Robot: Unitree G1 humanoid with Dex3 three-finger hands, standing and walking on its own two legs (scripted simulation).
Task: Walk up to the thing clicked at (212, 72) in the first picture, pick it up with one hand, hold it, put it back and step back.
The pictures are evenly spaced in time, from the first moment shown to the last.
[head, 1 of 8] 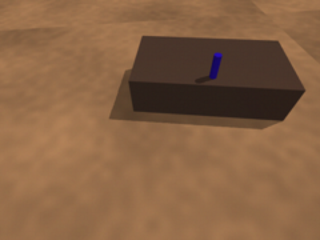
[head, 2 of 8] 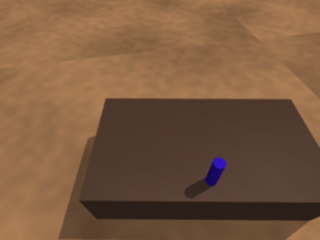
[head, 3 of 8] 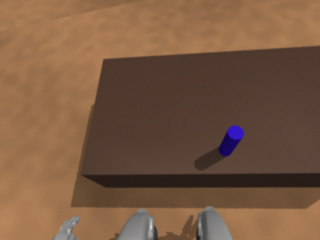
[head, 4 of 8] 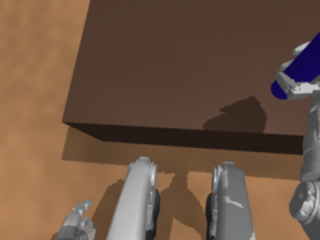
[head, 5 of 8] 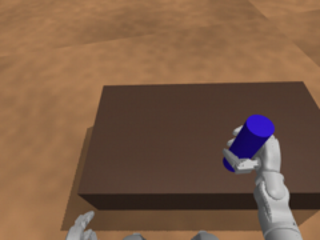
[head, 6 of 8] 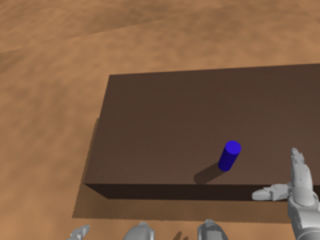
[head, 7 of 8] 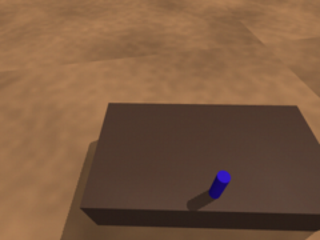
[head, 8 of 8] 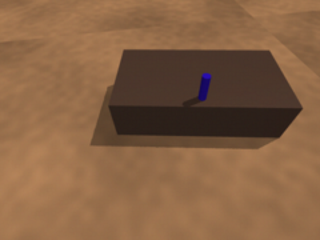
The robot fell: no
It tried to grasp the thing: yes
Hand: right
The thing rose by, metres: 0.37
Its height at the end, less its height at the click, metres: +0.00
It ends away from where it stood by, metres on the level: 0.02
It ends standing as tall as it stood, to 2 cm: yes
